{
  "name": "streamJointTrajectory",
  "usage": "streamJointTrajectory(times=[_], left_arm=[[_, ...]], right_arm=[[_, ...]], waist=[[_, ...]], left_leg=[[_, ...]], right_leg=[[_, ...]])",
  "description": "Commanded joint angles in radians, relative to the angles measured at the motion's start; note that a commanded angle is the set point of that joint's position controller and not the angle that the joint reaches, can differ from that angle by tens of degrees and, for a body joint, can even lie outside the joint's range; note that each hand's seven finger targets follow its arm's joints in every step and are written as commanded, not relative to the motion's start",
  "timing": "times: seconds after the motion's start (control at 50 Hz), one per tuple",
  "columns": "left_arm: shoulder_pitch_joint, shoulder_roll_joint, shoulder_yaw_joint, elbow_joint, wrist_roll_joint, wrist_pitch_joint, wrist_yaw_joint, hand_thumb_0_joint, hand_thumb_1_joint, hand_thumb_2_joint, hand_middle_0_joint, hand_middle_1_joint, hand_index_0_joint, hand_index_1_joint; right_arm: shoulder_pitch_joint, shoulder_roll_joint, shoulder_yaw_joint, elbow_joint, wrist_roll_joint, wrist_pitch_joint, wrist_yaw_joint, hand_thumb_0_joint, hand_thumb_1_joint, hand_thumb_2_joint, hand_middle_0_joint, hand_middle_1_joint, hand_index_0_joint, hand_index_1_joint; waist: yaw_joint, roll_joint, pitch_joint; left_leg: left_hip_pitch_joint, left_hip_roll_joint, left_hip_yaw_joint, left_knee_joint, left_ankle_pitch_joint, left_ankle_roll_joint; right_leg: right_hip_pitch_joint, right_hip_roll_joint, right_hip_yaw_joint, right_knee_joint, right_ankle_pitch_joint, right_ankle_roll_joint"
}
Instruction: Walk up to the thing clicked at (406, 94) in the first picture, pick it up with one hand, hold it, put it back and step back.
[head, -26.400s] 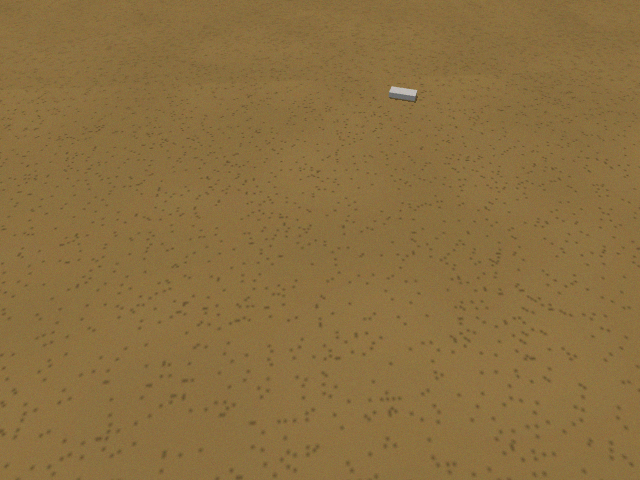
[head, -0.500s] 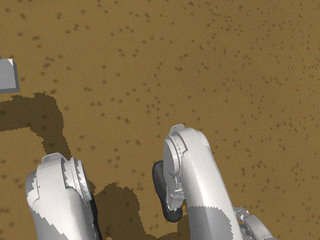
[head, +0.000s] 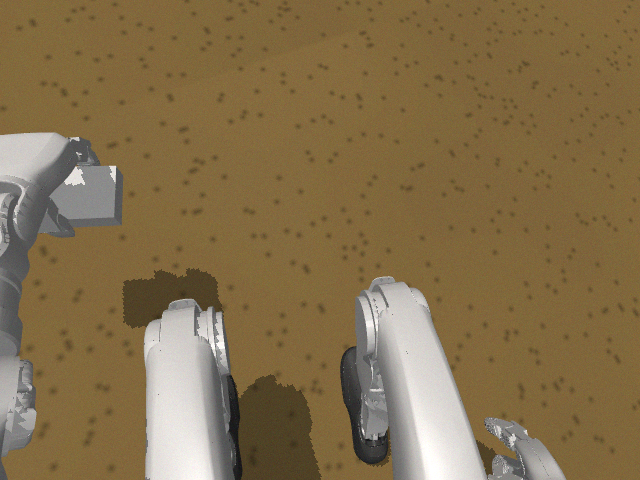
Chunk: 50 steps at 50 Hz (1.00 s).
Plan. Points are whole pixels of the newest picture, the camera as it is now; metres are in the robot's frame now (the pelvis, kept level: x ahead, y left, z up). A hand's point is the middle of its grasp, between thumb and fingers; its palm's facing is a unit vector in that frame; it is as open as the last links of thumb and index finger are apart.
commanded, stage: lift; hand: left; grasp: from above
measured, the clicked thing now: (53, 197) +0.47 +0.32 -0.14
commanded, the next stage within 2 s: hold in 1.16 s
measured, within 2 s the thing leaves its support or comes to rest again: neither
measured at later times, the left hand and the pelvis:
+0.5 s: hand out of the picture +0.37 +0.27 +0.11, palm faces -0.44 -0.10 -0.89, open 9.8 cm; pelvis +0.01 +0.00 +0.18, yaw +4 degrees
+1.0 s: hand out of the picture +0.37 +0.25 +0.23, palm faces -0.45 -0.09 -0.89, open 10.0 cm; pelvis +0.05 +0.00 +0.31, yaw +5 degrees
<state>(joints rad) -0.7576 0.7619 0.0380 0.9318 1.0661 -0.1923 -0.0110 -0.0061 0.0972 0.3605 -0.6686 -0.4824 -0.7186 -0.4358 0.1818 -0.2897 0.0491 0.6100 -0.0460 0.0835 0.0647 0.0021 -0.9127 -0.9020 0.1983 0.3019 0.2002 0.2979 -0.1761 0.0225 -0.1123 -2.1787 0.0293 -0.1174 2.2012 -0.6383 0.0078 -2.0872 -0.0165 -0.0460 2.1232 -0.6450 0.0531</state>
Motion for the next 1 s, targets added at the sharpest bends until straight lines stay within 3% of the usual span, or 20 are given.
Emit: streamJointTrajectory(times=[0.0, 0.02, 0.08, 0.16, 0.18, 0.22, 0.3, 0.34, 0.4, 0.44, 0.46, 0.48, 0.52, 0.54, 0.74, 0.76, 0.78, 0.92, 0.98], left_arm=[[-0.281, 0.27, 0.083, -0.287, -0.053, -0.006, 0.035, 0.0, 0.695, 0.624, -0.963, -0.666, -1.007, -0.618], [-0.274, 0.24, 0.062, -0.304, -0.057, -0.004, 0.032, 0.0, 0.693, 0.62, -0.959, -0.671, -1.004, -0.623], [-0.241, 0.245, 0.082, -0.373, -0.068, 0.004, 0.035, 0.0, 0.665, 0.585, -0.923, -0.675, -0.974, -0.62], [-0.191, 0.212, 0.067, -0.409, -0.075, 0.029, 0.041, 0.0, 0.66, 0.576, -0.918, -0.671, -0.97, -0.616], [-0.151, 0.2, 0.065, -0.41, -0.076, 0.035, 0.043, 0.0, 0.652, 0.585, -0.926, -0.646, -0.97, -0.599], [-0.132, 0.198, 0.073, -0.453, -0.082, 0.048, 0.046, 0.0, 0.662, 0.604, -0.933, -0.647, -0.976, -0.601], [-0.024, 0.127, 0.039, -0.446, -0.09, 0.083, 0.044, 0.0, 0.653, 0.607, -0.927, -0.654, -0.97, -0.608], [-0.008, 0.122, 0.039, -0.479, -0.089, 0.093, 0.048, 0.0, 0.668, 0.616, -0.932, -0.673, -0.977, -0.625], [0.008, 0.081, 0.008, -0.486, -0.095, 0.101, 0.054, 0.0, 0.665, 0.626, -0.942, -0.672, -0.984, -0.628], [0.033, 0.077, 0.019, -0.476, -0.1, 0.103, 0.062, 0.0, 0.636, 0.638, -0.913, -0.682, -0.955, -0.638], [0.064, 0.055, 0.002, -0.441, -0.094, 0.102, 0.066, 0.0, 0.63, 0.608, -0.909, -0.672, -0.953, -0.626], [0.064, 0.022, -0.027, -0.448, -0.091, 0.099, 0.068, 0.0, 0.614, 0.604, -0.899, -0.667, -0.941, -0.623], [0.085, 0.027, -0.013, -0.414, -0.089, 0.096, 0.079, 0.0, 0.618, 0.599, -0.893, -0.683, -0.94, -0.634], [0.083, -0.004, -0.036, -0.417, -0.092, 0.094, 0.085, 0.0, 0.622, 0.598, -0.909, -0.657, -0.95, -0.614], [0.05, -0.069, -0.083, -0.335, -0.034, 0.102, 0.161, 0.0, 0.619, 0.666, -0.891, -0.742, -0.936, -0.695], [0.049, -0.097, -0.102, -0.316, -0.035, 0.109, 0.167, 0.0, 0.632, 0.673, -0.893, -0.758, -0.942, -0.707], [0.058, -0.084, -0.089, -0.312, -0.037, 0.113, 0.174, 0.0, 0.618, 0.672, -0.882, -0.761, -0.93, -0.71], [0.083, -0.109, -0.113, -0.275, -0.04, 0.155, 0.186, 0.0, 0.613, 0.71, -0.898, -0.749, -0.936, -0.709], [0.084, -0.14, -0.132, -0.275, -0.045, 0.165, 0.179, 0.0, 0.595, 0.717, -0.89, -0.749, -0.927, -0.71]], right_arm=[[0.161, -0.214, -0.102, -0.04, 0.019, -0.015, -0.025, 0.0, -0.898, -0.899, 0.2, 0.3, 0.2, 0.3], [0.156, -0.207, -0.102, -0.041, 0.021, -0.018, -0.03, 0.0, -0.898, -0.899, 0.2, 0.3, 0.2, 0.3], [0.144, -0.201, -0.114, -0.042, 0.033, -0.022, -0.045, 0.0, -0.897, -0.898, 0.2, 0.3, 0.2, 0.3], [0.124, -0.184, -0.119, -0.042, 0.043, -0.028, -0.061, 0.0, -0.896, -0.898, 0.2, 0.3, 0.2, 0.3], [0.117, -0.177, -0.118, -0.043, 0.045, -0.029, -0.065, 0.0, -0.895, -0.898, 0.2, 0.3, 0.2, 0.3], [0.102, -0.169, -0.122, -0.044, 0.049, -0.032, -0.073, 0.0, -0.891, -0.896, 0.2, 0.3, 0.2, 0.3], [0.08, -0.151, -0.119, -0.036, 0.06, -0.041, -0.093, 0.0, -0.891, -0.896, 0.2, 0.3, 0.2, 0.3], [0.071, -0.144, -0.119, -0.034, 0.065, -0.048, -0.1, 0.0, -0.89, -0.895, 0.2, 0.3, 0.2, 0.3], [0.063, -0.127, -0.114, -0.023, 0.07, -0.062, -0.112, 0.0, -0.896, -0.897, 0.2, 0.3, 0.2, 0.3], [0.061, -0.122, -0.112, -0.014, 0.075, -0.075, -0.122, 0.0, -0.894, -0.896, 0.2, 0.3, 0.2, 0.3], [0.053, -0.119, -0.11, -0.011, 0.076, -0.08, -0.125, 0.0, -0.894, -0.896, 0.2, 0.3, 0.2, 0.3], [0.053, -0.114, -0.108, -0.016, 0.078, -0.086, -0.127, 0.0, -0.895, -0.897, 0.2, 0.3, 0.2, 0.3], [0.045, -0.114, -0.11, -0.004, 0.079, -0.099, -0.132, 0.0, -0.895, -0.897, 0.2, 0.3, 0.2, 0.3], [0.045, -0.11, -0.111, -0.001, 0.08, -0.106, -0.133, 0.0, -0.895, -0.897, 0.2, 0.3, 0.2, 0.3], [0.085, -0.106, -0.124, 0.041, 0.084, -0.139, -0.134, 0.0, -0.898, -0.898, 0.2, 0.3, 0.2, 0.3], [0.087, -0.105, -0.123, 0.043, 0.085, -0.139, -0.132, 0.0, -0.895, -0.898, 0.2, 0.3, 0.2, 0.3], [0.084, -0.106, -0.126, 0.046, 0.084, -0.14, -0.132, 0.0, -0.897, -0.898, 0.2, 0.3, 0.2, 0.3], [0.091, -0.104, -0.132, 0.045, 0.086, -0.134, -0.126, 0.0, -0.897, -0.898, 0.2, 0.3, 0.2, 0.3], [0.096, -0.099, -0.133, 0.044, 0.084, -0.13, -0.125, 0.0, -0.896, -0.897, 0.2, 0.3, 0.2, 0.3]], waist=[[0.023, 0.283, -0.718], [0.021, 0.274, -0.716], [0.036, 0.268, -0.733], [0.04, 0.217, -0.705], [0.05, 0.218, -0.676], [0.067, 0.205, -0.716], [0.068, 0.179, -0.606], [0.079, 0.16, -0.63], [0.07, 0.132, -0.565], [0.074, 0.122, -0.516], [0.08, 0.106, -0.473], [0.067, 0.104, -0.449], [0.084, 0.095, -0.419], [0.077, 0.094, -0.402], [0.088, 0.115, -0.375], [0.087, 0.095, -0.354], [0.099, 0.091, -0.348], [0.116, 0.063, -0.315], [0.109, 0.043, -0.315]], left_leg=[[0.652, -0.015, 0.036, -0.381, 0.083, 0.025], [0.673, -0.013, 0.034, -0.397, 0.075, 0.024], [0.734, -0.013, 0.034, -0.448, 0.101, 0.022], [0.81, -0.012, 0.041, -0.524, 0.107, 0.025], [0.814, -0.012, 0.046, -0.551, 0.095, 0.024], [0.886, -0.012, 0.05, -0.597, 0.094, 0.024], [0.955, -0.008, 0.044, -0.723, 0.065, 0.019], [1.024, -0.009, 0.047, -0.765, 0.087, 0.018], [1.067, -0.014, 0.067, -0.825, 0.092, 0.019], [1.095, -0.012, 0.06, -0.884, 0.073, 0.018], [1.11, -0.01, 0.054, -0.92, 0.05, 0.018], [1.125, -0.012, 0.056, -0.945, 0.038, 0.017], [1.161, -0.011, 0.053, -0.998, 0.02, 0.015], [1.183, -0.012, 0.056, -1.02, 0.022, 0.014], [1.44, -0.015, 0.073, -1.2, 0.193, -0.005], [1.449, -0.016, 0.069, -1.22, 0.199, -0.006], [1.469, -0.015, 0.07, -1.241, 0.204, -0.007], [1.572, -0.03, 0.104, -1.328, 0.334, -0.005], [1.619, -0.029, 0.104, -1.357, 0.395, -0.007]], right_leg=[[0.368, 0.04, -0.061, -0.277, 0.157, -0.082], [0.381, 0.044, -0.061, -0.293, 0.153, -0.082], [0.436, 0.038, -0.052, -0.339, 0.17, -0.08], [0.522, 0.038, -0.04, -0.434, 0.169, -0.074], [0.551, 0.037, -0.036, -0.46, 0.16, -0.073], [0.623, 0.039, -0.026, -0.517, 0.156, -0.073], [0.714, 0.04, -0.019, -0.625, 0.136, -0.068], [0.784, 0.043, -0.014, -0.675, 0.15, -0.07], [0.871, 0.042, 0.005, -0.773, 0.148, -0.069], [0.913, 0.042, 0.011, -0.82, 0.13, -0.067], [0.934, 0.043, 0.011, -0.845, 0.117, -0.067], [0.947, 0.044, 0.015, -0.878, 0.103, -0.068], [0.993, 0.046, 0.022, -0.925, 0.092, -0.067], [1.01, 0.045, 0.026, -0.953, 0.091, -0.067], [1.208, 0.051, 0.034, -1.133, 0.234, -0.067], [1.219, 0.053, 0.029, -1.149, 0.239, -0.068], [1.25, 0.052, 0.03, -1.168, 0.245, -0.064], [1.399, 0.049, 0.045, -1.286, 0.346, -0.063], [1.455, 0.048, 0.043, -1.316, 0.403, -0.059]])
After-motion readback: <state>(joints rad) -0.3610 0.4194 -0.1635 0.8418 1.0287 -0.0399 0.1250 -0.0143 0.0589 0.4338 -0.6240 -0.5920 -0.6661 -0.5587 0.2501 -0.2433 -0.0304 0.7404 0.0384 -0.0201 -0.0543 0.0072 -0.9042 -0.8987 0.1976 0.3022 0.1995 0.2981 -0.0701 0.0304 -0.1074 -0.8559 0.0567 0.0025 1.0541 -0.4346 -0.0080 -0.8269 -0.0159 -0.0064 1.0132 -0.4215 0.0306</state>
